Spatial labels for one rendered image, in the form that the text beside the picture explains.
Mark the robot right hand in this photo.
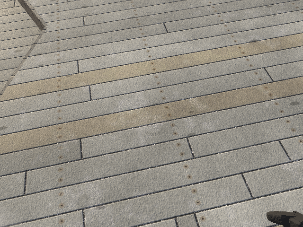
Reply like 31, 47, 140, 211
266, 211, 303, 227

